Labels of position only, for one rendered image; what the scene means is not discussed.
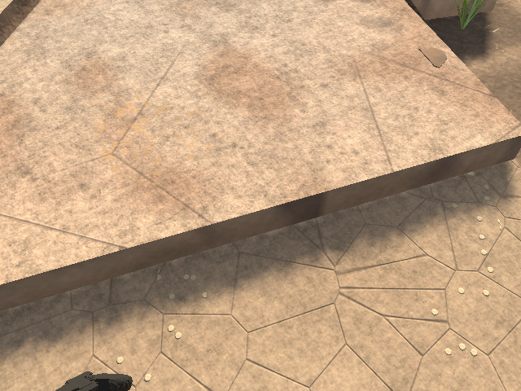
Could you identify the robot left hand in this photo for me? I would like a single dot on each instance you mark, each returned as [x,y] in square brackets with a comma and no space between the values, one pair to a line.
[100,382]

